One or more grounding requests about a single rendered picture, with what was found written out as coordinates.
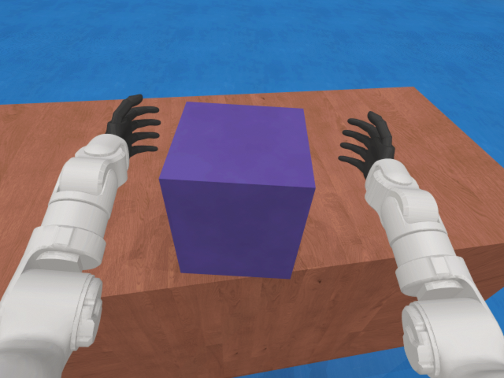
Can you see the carton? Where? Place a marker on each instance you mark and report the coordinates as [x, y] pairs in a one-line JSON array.
[[238, 184]]

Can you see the left robot hand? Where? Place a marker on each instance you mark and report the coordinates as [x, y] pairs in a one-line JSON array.
[[122, 124]]

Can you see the pedestal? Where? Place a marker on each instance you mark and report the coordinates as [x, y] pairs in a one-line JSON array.
[[343, 297]]

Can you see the right robot upper arm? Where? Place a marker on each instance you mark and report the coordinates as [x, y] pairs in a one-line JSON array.
[[452, 338]]

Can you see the right robot hand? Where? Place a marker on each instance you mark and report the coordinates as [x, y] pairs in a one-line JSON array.
[[379, 145]]

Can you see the robot right forearm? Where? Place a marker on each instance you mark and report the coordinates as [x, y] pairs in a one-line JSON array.
[[428, 267]]

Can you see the robot left forearm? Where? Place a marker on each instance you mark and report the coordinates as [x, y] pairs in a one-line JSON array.
[[70, 237]]

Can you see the left robot upper arm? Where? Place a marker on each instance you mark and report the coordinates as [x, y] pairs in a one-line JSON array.
[[48, 315]]

